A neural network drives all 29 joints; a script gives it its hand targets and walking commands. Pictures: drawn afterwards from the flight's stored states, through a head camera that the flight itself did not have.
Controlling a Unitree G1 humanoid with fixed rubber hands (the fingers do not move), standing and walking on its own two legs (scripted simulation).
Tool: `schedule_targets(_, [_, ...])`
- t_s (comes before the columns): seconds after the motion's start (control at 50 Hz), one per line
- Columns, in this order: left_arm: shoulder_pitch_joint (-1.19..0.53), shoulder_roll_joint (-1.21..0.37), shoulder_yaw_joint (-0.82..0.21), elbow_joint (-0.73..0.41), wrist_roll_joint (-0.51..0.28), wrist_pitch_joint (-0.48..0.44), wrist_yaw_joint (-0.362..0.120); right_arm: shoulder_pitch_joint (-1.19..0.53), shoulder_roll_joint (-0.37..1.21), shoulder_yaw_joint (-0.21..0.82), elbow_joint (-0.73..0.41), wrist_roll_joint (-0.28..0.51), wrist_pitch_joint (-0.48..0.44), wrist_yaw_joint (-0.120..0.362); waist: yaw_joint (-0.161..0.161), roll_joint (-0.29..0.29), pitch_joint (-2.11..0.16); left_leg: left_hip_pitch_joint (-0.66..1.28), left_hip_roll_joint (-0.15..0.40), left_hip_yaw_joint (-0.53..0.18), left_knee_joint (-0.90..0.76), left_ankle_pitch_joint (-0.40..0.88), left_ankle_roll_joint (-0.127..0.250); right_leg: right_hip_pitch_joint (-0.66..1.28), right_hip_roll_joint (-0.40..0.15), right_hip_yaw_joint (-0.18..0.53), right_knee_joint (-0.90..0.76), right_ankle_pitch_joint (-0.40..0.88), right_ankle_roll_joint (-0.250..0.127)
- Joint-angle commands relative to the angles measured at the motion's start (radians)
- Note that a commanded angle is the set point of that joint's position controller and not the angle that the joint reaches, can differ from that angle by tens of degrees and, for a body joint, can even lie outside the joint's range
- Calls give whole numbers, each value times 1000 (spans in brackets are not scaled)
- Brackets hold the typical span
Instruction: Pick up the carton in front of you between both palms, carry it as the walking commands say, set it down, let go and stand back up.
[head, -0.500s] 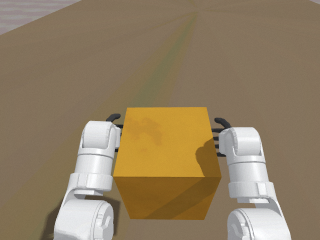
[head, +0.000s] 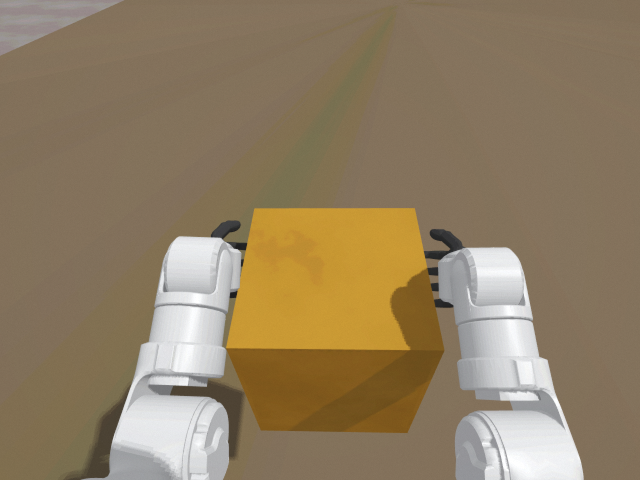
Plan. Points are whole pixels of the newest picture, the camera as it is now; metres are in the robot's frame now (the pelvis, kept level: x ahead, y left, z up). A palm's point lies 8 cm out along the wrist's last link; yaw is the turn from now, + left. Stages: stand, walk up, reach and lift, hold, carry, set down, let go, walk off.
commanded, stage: carry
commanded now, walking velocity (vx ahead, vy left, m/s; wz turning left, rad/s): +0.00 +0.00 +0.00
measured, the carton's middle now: (333, 325) +0.34 +0.00 +0.03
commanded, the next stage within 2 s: none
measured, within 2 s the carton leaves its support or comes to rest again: neither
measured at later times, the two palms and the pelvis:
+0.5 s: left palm (224, 270) +0.34 +0.14 +0.13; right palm (463, 280) +0.34 -0.15 +0.13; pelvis -0.01 -0.01 +0.00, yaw +0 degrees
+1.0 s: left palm (230, 268) +0.35 +0.13 +0.14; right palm (465, 282) +0.34 -0.16 +0.12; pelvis -0.01 -0.02 +0.00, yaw +0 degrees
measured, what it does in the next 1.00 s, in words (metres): stands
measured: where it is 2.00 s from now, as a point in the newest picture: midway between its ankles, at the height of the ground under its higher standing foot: outside the picture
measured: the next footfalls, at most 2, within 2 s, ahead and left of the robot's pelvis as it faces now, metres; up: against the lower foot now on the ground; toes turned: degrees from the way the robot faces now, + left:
none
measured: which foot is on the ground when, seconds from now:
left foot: down 0.00-1.00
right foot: down 0.00-1.00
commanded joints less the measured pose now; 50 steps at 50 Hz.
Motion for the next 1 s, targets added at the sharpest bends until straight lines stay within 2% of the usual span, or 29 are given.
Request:
schedule_targets(0.0, [-761,-1171,-454,-125,-488,-35,-338,-821,1168,456,-176,499,-64,290,0,-5,-408,154,152,-148,-52,92,42,115,-168,160,-89,129,-13])
schedule_targets(0.68, [-760,-1174,-445,-112,-485,-30,-347,-848,1168,456,-193,502,-64,288,4,-13,-422,135,142,-131,-31,95,31,127,-182,155,-82,194,-16])
schedule_targets(0.98, [-749,-1190,-422,-66,-477,-28,-352,-888,1172,443,-188,507,-66,288,5,-16,-423,129,141,-127,-28,93,28,133,-186,151,-81,203,-15])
